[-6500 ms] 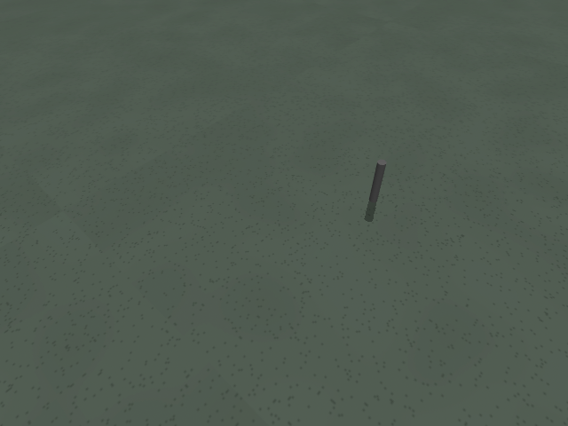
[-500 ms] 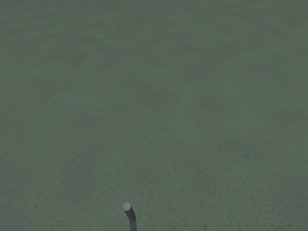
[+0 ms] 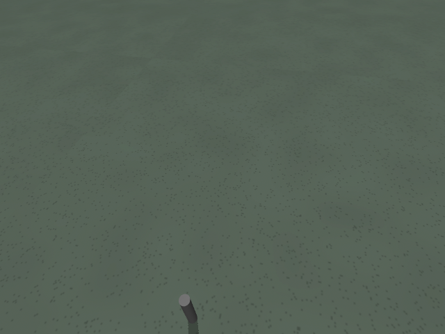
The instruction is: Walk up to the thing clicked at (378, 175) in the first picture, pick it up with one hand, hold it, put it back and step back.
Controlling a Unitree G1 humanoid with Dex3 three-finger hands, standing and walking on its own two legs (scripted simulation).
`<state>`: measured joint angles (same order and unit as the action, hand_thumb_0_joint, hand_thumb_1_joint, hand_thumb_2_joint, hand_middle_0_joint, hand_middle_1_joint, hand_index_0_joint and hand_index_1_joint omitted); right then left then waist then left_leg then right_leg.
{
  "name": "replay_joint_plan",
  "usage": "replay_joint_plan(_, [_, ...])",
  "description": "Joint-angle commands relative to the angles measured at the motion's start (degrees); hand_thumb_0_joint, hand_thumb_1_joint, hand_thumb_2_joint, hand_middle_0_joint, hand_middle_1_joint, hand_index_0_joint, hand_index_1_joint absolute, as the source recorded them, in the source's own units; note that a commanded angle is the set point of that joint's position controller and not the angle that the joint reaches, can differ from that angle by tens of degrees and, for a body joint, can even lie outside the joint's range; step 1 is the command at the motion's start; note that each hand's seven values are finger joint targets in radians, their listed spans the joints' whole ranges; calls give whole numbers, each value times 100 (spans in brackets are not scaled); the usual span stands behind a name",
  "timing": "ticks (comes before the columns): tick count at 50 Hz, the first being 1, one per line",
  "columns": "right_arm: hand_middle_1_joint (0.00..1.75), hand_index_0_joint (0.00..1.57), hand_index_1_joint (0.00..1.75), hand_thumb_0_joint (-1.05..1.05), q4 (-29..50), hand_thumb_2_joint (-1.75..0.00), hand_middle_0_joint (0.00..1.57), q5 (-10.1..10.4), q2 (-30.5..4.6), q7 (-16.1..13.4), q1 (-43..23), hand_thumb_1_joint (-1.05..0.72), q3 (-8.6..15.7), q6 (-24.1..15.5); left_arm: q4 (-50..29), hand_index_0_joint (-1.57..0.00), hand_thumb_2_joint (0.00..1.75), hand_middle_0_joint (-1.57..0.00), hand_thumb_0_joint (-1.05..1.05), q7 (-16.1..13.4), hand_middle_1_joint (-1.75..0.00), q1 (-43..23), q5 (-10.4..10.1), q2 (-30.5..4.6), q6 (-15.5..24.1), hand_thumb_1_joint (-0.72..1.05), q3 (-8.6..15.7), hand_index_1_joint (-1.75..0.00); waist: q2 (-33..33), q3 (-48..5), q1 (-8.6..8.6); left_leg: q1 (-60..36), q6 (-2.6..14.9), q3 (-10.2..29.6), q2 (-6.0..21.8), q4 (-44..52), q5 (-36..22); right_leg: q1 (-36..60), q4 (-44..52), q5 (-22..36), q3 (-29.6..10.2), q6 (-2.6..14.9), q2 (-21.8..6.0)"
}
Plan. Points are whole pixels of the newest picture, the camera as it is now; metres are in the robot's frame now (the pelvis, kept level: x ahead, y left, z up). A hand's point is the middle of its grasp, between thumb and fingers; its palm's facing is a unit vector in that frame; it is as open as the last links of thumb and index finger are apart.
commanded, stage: stand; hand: left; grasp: from the side
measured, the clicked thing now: (188, 309) +0.35 +0.18 -0.66
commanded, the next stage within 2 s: go down in 0.76 s
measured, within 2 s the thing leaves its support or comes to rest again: neither
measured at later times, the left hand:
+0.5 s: hand out of the picture +0.07 +0.25 -0.16, palm faces -0.02 -0.94 -0.34, open 7.4 cm
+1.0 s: hand out of the picture +0.12 +0.25 -0.16, palm faces +0.06 -0.94 -0.33, open 8.6 cm
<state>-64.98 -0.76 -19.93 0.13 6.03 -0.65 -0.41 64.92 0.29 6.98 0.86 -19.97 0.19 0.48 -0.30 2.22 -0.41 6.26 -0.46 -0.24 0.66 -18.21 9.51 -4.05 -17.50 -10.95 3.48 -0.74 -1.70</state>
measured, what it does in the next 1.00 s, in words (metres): stands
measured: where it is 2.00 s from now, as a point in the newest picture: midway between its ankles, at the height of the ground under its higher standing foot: outside the picture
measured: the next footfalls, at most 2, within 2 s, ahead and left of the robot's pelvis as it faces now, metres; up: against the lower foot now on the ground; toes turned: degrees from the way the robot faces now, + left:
none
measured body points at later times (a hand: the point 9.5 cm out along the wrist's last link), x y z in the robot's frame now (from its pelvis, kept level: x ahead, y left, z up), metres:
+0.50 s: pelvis +0.00 +0.00 +0.00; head +0.00 +0.00 +0.45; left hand +0.07 +0.30 -0.13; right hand +0.07 -0.30 -0.13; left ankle +0.01 +0.12 -0.75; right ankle -0.01 -0.12 -0.75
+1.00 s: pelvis -0.01 +0.00 -0.01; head +0.03 +0.00 +0.44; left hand +0.12 +0.30 -0.14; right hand +0.09 -0.29 -0.13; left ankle +0.01 +0.12 -0.75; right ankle -0.01 -0.12 -0.75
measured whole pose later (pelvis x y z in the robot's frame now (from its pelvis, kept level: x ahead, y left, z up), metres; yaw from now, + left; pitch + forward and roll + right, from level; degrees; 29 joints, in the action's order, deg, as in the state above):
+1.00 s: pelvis -0.01 +0.00 -0.01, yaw +0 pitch +2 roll +0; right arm -52.1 2.4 -17.9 -2.0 9.5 -0.4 -1.9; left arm 61.5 -0.6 0.8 -0.4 -18.8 1.1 4.6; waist 0.2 3.1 0.1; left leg 15.6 -0.4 -0.3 1.1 -26.1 12.1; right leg -13.5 -25.5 -13.6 3.2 -0.3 -1.5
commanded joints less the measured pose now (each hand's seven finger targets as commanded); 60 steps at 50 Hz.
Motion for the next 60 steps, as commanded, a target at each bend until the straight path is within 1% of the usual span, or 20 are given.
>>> replay_joint_plan(1, [30, 20, 30, 0, 344, -90, 20, 19, -1205, -70, -238, -90, 214, -128, -296, -20, 90, -20, 0, -70, -30, -161, -14, -1228, 141, 90, 202, -30, 78, -239, 25, -34, 136, 562, 696, 289, -829, -147, 307, 582, -541, 128, -663])
replay_joint_plan(5, [30, 20, 30, 0, 349, -90, 20, 19, -1240, -66, -246, -90, 235, -121, -328, -20, 90, -20, 0, -77, -30, -168, -12, -1233, 149, 90, 203, -30, 61, -235, 26, -45, 128, 567, 695, 292, -723, -191, 347, 442, -556, 131, -655])
replay_joint_plan(15, [30, 20, 30, 0, 342, -90, 20, 24, -1202, -60, -243, -90, 219, -126, -324, -20, 90, -20, 0, -77, -30, -135, -22, -1242, 154, 90, 197, -30, 22, -284, 26, -30, 135, 568, 691, 287, -833, -85, 313, 673, -580, 140, -670])
replay_joint_plan(24, [30, 20, 30, 0, 319, -90, 20, 16, -1245, -69, -185, -90, 220, -121, -329, -20, 90, -20, 0, -62, -30, -125, -14, -1225, 130, 90, 205, -30, -63, -216, 34, 22, 131, 544, 673, 315, -554, -132, 341, 511, -621, 170, -674])
replay_joint_plan(36, [30, 20, 30, 0, 344, -90, 20, 24, -1239, -73, -183, -90, 232, -133, -363, -20, 90, -20, 0, -85, -30, -164, -23, -1239, 153, 90, 203, -30, 4, -348, 38, -106, 145, 542, 729, 220, -1043, -44, 266, 847, -590, 151, -676])
replay_joint_plan(42, [30, 20, 30, 0, 350, -90, 20, 19, -1234, -75, -211, -90, 237, -108, -355, -20, 90, -20, 0, -87, -30, -135, -8, -1237, 143, 90, 202, -30, 8, -247, 24, -49, 143, 533, 706, 266, -767, -128, 330, 615, -582, 153, -655])
replay_joint_plan(43, [30, 20, 30, 0, 348, -91, 21, 20, -1234, -70, -216, -97, 236, -115, -350, -28, 82, -28, 0, -79, -22, -111, -14, -1230, 147, 82, 193, -28, 22, -258, 19, -45, 151, 531, 712, 281, -764, -106, 336, 613, -600, 160, -665])
replay_joint_plan(44, [30, 20, 30, 0, 1965, -92, 20, 419, -293, -194, -76, -98, 8, -409, -2360, -20, 74, -20, 0, -163, -14, -2121, -339, -317, 684, 74, 205, -20, -121, 142, 739, 586, 113, -245, -87, -127, 86, -1500, -131, 368, -249, 113, 109])
replay_joint_plan(45, [30, 20, 30, 0, 1720, -92, 20, 411, -512, -256, 163, -98, 90, -406, -2372, -12, 66, -12, 0, -220, -6, -3001, -347, -729, 686, 66, 387, -12, -16, -206, 579, 509, 123, -207, -119, -245, 146, -1187, -225, 268, -188, 107, 88])
replay_joint_plan(46, [30, 20, 30, 0, 1513, -93, 20, 404, -612, -279, 447, -100, 124, -321, -918, -4, 58, -4, 0, -250, -1, -1730, -253, -976, 373, 58, 617, -4, 223, -62, 491, 667, 143, -225, -158, -334, 282, -1243, -234, 23, -131, 144, 119])
replay_joint_plan(47, [30, 20, 30, 0, 1695, -92, 20, 416, -629, -274, 477, -97, 185, -250, -562, -2, 50, -2, 0, -183, -3, -1235, -224, -979, 252, 50, 704, -3, 289, -2, 275, 909, 137, -237, -122, -521, 157, -1328, -405, -16, -69, 155, 157])
replay_joint_plan(48, [30, 20, 30, 0, 1823, -92, 20, 369, -620, -311, 559, -99, 267, -251, -684, -3, 42, -2, 0, -140, -3, -1513, -112, -1132, 242, 42, 743, -2, 335, -332, 277, 982, 153, -231, -129, -704, 22, -1406, -558, 103, -99, 152, 151])
replay_joint_plan(49, [30, 20, 30, 0, 1929, -92, 20, 357, -636, -364, 639, -97, 350, -298, -1098, -2, 34, -2, 0, -132, -4, -1985, -48, -1567, 327, 34, 976, -4, 237, -906, 220, 867, 145, -198, -117, -828, -124, -1253, -719, 334, -133, 128, 125])
replay_joint_plan(50, [30, 20, 30, 0, 2071, -92, 20, 308, -609, -348, 687, -96, 410, -336, -902, -3, 26, -2, 0, -78, -4, -1607, 52, -1625, 281, 27, 1153, -3, 99, -1128, 173, 1013, 136, -195, -139, -1001, -243, -1227, -919, 507, -156, 135, 100])
replay_joint_plan(51, [30, 20, 30, 0, 2108, -91, 20, 253, -595, -308, 820, -95, 454, -328, -567, -3, 20, -2, 0, -6, -4, -1081, 163, -1460, 188, 25, 1179, -3, 142, -1329, 157, 1210, 135, -170, -153, -1235, -341, -1298, -1181, 633, -172, 142, 93])
replay_joint_plan(52, [30, 20, 30, 0, 2188, -91, 20, 196, -565, -262, 878, -94, 508, -330, -476, -3, 19, -3, 0, 46, -4, -728, 267, -1474, 121, 21, 1323, -3, 49, -1464, 1, 1436, 128, -172, -186, -1425, -477, -1308, -1349, 729, -181, 158, 82])
replay_joint_plan(53, [30, 20, 30, 0, 2350, -91, 20, 186, -540, -241, 869, -93, 540, -345, -539, -4, 17, -3, 0, 76, -4, -447, 287, -1413, 68, 15, 1446, -4, -47, -1632, -103, 1453, 94, -166, -195, -1498, -588, -1223, -1463, 755, -171, 179, 105])
replay_joint_plan(55, [30, 20, 30, 0, 2620, -90, 20, 190, -448, -239, 811, -91, 527, -362, -982, -5, 14, -5, 0, 83, -5, -508, 300, -1285, -72, 5, 1417, -4, -360, -1694, -120, 1487, 53, -179, -207, -1526, -504, -1360, -1499, 586, -194, 203, 125])
replay_joint_plan(57, [30, 20, 30, 0, 2813, -90, 20, 209, -410, -222, 694, -89, 507, -392, -1163, -5, 12, -5, 0, 89, -5, -691, 282, -1168, -246, -6, 1380, -5, -338, -1382, -58, 1797, 26, -125, -148, -1629, -256, -1757, -1564, 251, -150, 219, 170])
replay_joint_plan(60, [30, 20, 30, 0, 3139, -90, 20, 235, -432, -191, 581, -90, 535, -483, -1578, -6, 7, -7, 0, 143, -5, -680, 260, -1245, -384, -26, 1468, -5, -242, -1296, 13, 2149, 42, -66, -71, -1946, 85, -2201, -1891, -148, -101, 231, 214])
